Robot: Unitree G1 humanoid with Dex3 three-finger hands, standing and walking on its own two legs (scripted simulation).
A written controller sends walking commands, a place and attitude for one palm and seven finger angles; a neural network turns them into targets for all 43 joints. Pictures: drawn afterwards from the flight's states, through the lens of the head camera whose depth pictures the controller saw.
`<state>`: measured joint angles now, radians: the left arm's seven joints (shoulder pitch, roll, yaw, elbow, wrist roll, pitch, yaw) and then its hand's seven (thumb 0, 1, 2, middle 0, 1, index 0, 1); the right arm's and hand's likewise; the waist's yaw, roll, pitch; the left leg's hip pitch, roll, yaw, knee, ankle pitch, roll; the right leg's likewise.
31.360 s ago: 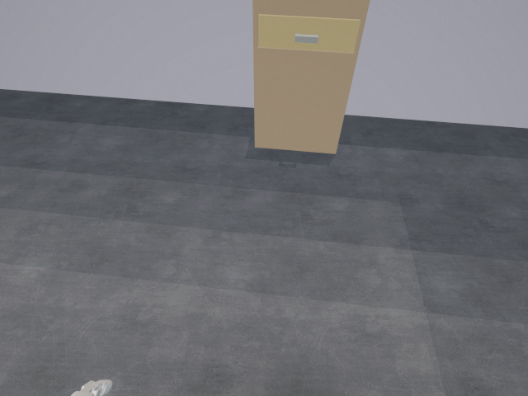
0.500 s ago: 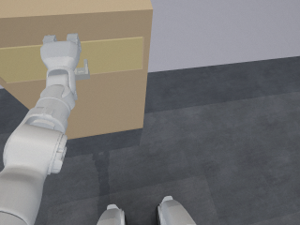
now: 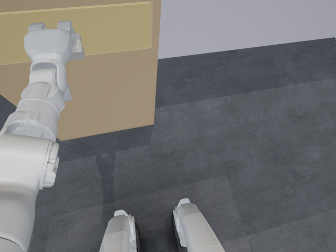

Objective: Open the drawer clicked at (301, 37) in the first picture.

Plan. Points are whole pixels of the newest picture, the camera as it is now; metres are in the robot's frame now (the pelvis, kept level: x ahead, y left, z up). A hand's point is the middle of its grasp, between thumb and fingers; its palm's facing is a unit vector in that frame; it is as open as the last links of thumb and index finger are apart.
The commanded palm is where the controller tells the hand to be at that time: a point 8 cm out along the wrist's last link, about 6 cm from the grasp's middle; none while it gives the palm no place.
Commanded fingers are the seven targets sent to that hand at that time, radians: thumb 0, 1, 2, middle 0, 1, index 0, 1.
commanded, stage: lower the fingers behind the handle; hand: left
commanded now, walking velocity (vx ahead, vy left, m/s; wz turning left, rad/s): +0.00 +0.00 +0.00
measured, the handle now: (59, 46) +0.62 +0.18 +0.02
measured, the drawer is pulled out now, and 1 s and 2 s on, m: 0.00 0.00 0.00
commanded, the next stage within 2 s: lift the hand off the handle in 0.72 s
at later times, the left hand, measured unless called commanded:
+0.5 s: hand (61, 61) +0.57 +0.18 +0.02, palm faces -0.05 +0.03 -1.00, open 13.4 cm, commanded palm +0.56 +0.16 +0.04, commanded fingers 0.00 -0.50 0.30 -0.30 -1.20 -0.30 -1.20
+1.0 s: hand (62, 62) +0.57 +0.18 +0.02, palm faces -0.06 +0.02 -1.00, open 13.6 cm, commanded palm +0.57 +0.15 +0.05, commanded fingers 0.00 -0.50 0.30 -0.30 -1.20 -0.30 -1.20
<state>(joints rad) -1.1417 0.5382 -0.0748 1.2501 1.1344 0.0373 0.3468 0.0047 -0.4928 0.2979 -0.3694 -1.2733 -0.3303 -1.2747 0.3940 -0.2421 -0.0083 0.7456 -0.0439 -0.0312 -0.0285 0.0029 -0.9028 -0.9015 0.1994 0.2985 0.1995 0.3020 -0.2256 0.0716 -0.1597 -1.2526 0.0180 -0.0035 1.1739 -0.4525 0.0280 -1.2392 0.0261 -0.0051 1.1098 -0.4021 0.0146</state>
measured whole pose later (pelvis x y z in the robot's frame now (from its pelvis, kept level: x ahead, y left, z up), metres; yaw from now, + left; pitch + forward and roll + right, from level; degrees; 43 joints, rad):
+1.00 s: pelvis +0.01 +0.00 +0.00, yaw +0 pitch +30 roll -3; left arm -1.15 0.51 -0.10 1.26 1.10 0.13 0.34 0.00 -0.49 0.30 -0.34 -1.29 -0.35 -1.27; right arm 0.36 -0.24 0.01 0.74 -0.03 -0.01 -0.02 0.00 -0.90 -0.90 0.20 0.30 0.20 0.30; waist -0.22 0.08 -0.16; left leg -1.25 0.02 -0.01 1.19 -0.47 0.02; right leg -1.23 0.03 -0.01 1.12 -0.42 0.01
